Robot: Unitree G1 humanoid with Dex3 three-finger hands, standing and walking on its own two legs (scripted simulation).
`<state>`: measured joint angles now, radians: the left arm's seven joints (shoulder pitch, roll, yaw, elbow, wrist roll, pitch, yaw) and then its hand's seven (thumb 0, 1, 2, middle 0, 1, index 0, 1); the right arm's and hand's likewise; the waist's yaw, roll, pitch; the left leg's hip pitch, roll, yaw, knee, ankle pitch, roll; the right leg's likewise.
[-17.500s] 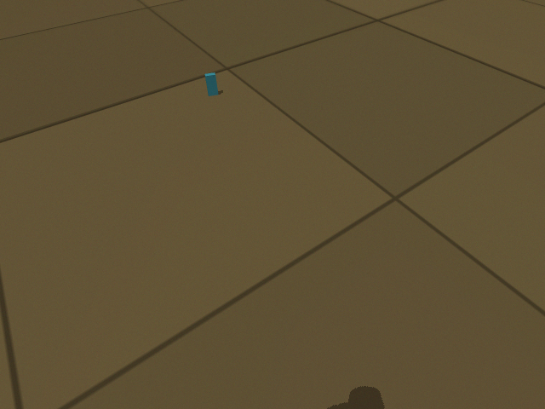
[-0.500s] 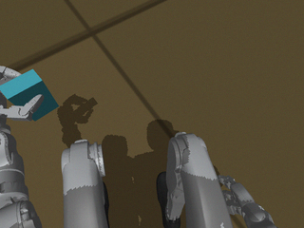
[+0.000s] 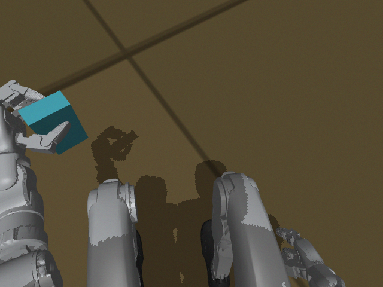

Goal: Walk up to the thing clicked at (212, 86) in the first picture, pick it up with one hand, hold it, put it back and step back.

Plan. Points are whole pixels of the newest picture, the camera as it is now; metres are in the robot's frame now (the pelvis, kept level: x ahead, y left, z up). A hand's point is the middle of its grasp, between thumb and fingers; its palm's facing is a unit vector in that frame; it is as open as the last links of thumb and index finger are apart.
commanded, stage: settle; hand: left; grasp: from the side
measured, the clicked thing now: (59, 126) +0.43 +0.26 -0.06
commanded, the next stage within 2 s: lift in 0.10 s
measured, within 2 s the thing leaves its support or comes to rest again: neither
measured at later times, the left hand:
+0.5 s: hand (35, 111) +0.43 +0.27 +0.02, palm faces +0.24 -0.97 -0.04, open 8.1 cm
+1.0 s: hand out of the picture +0.40 +0.26 +0.16, palm faces +0.25 -0.97 -0.05, open 8.1 cm
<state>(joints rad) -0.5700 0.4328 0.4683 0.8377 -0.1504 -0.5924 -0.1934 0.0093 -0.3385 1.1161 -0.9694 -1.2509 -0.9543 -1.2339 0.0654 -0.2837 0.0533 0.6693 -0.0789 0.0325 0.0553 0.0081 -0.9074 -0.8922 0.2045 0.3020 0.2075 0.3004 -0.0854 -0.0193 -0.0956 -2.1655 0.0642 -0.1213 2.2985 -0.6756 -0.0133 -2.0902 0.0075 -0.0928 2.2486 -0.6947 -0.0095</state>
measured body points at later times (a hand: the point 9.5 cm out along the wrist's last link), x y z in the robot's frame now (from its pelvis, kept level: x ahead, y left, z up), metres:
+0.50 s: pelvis +0.00 +0.00 +0.02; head +0.19 +0.04 +0.43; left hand +0.41 +0.32 +0.02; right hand +0.14 -0.26 -0.10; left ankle +0.09 +0.13 -0.33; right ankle +0.10 -0.11 -0.33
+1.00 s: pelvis +0.02 +0.00 +0.13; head +0.19 +0.04 +0.55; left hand +0.38 +0.31 +0.16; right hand +0.20 -0.24 +0.01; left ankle +0.09 +0.13 -0.33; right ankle +0.10 -0.12 -0.33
